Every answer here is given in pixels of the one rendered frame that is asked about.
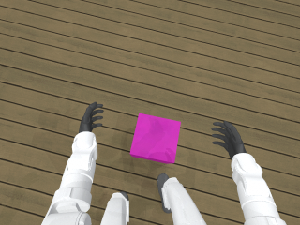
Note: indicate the robot left hand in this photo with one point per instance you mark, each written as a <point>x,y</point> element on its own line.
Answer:
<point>86,124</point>

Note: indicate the carton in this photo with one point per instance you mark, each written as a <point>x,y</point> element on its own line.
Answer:
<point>155,138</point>

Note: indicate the left robot thigh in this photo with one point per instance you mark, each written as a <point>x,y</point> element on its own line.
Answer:
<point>116,212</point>

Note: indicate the right robot forearm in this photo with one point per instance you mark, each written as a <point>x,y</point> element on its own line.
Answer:
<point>255,197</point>

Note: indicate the robot right hand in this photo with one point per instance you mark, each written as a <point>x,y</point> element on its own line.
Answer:
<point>232,139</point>

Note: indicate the left robot forearm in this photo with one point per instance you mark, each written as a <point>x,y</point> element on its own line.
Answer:
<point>74,194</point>

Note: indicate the robot left foot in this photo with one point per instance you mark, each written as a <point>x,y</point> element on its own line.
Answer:
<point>126,196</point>

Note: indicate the left robot upper arm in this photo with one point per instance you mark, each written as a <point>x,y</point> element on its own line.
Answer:
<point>68,218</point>

